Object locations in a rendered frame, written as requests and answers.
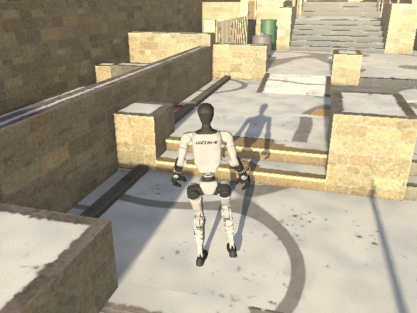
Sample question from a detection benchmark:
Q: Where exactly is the left robot upper arm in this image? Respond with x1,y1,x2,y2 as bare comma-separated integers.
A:
177,132,193,167

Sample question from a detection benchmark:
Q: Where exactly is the right robot forearm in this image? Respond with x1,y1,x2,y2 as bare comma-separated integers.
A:
234,157,248,180

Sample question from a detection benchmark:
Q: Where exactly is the robot left thigh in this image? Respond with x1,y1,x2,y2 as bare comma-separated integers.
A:
187,183,206,227

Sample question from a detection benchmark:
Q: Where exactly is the left robot hand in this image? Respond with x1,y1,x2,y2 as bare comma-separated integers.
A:
171,176,186,187

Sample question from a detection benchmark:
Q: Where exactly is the right robot upper arm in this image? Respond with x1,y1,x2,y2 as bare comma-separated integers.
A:
220,131,240,167

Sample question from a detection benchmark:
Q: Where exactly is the left robot forearm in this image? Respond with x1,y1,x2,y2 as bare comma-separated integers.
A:
173,157,183,179

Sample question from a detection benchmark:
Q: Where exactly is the right robot hand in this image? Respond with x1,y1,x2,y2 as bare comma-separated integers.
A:
236,176,250,190

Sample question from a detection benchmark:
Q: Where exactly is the robot head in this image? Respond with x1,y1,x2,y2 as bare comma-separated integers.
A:
195,103,217,134

